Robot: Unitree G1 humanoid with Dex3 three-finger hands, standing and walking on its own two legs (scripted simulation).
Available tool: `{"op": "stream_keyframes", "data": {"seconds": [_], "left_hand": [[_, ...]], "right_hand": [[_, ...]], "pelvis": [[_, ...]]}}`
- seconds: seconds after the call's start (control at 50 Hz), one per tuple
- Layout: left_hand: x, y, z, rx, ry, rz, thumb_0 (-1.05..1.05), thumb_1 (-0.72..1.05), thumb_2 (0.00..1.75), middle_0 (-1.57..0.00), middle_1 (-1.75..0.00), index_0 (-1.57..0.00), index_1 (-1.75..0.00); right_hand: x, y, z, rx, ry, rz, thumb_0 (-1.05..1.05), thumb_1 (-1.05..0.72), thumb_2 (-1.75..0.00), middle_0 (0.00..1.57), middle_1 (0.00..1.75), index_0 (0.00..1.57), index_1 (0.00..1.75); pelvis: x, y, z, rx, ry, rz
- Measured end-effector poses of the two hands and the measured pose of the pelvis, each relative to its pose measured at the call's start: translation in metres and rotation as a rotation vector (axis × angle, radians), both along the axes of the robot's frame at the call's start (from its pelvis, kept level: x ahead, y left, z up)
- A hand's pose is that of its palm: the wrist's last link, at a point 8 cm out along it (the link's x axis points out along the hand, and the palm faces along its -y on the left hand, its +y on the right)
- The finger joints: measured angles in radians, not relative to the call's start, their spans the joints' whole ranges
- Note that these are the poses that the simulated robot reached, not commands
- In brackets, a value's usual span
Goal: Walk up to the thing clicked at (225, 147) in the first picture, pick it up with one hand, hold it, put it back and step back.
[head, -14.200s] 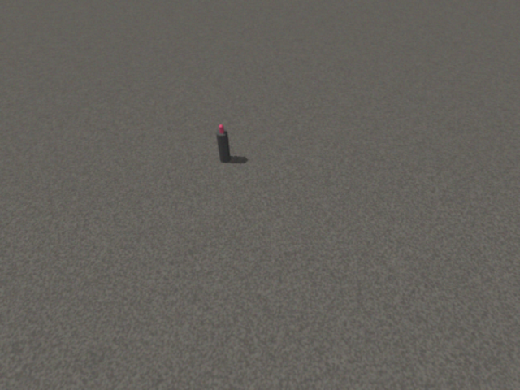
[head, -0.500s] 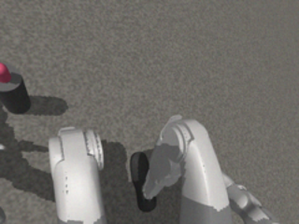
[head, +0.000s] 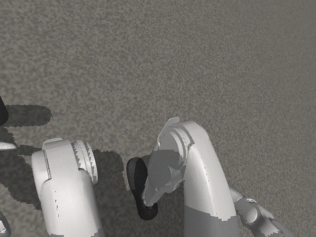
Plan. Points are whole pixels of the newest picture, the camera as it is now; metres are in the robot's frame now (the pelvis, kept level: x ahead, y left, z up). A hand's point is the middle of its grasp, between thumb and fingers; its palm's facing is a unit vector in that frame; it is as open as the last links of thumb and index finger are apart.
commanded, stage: rest palm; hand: left
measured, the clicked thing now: out of the picture +0.45 +0.30 -0.16
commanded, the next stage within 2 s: close in 0.16 s
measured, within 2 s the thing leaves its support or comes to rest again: leaves its support in 1.34 s
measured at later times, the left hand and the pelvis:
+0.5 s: hand out of the picture +0.42 +0.30 -0.16, palm faces +0.43 -0.90 +0.00, open 14.7 cm; pelvis +0.00 +0.00 +0.00, yaw -1 degrees
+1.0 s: hand out of the picture +0.44 +0.30 -0.16, palm faces +0.43 -0.90 -0.01, open 9.6 cm; pelvis +0.00 +0.00 +0.00, yaw -2 degrees
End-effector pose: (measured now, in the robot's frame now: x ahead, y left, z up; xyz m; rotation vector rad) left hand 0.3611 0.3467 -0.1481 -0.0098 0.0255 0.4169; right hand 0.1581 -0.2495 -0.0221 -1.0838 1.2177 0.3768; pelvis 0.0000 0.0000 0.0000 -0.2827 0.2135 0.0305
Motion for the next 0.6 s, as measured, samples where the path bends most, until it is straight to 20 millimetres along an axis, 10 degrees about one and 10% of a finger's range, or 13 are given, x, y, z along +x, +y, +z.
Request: {"op": "stream_keyframes", "data": {"seconds": [0.34,0.6], "left_hand": [[0.010,-0.003,-0.007,0.008,-0.002,0.024,-0.02,-0.50,0.19,-0.07,-0.11,-0.06,-0.13],[0.019,-0.003,-0.009,0.006,-0.002,0.017,-0.01,-0.02,0.43,-0.35,-0.34,-0.33,-0.36]], "right_hand": [[0.003,0.002,-0.003,-0.009,0.017,0.005,0.00,-0.90,-0.90,0.20,0.30,0.20,0.30],[0.006,0.003,0.002,-0.034,0.024,0.011,0.00,-0.88,-0.90,0.20,0.30,0.20,0.30]], "pelvis": [[0.001,0.000,-0.001,-0.005,0.000,-0.011],[0.002,0.002,0.001,-0.017,0.004,-0.015]]}}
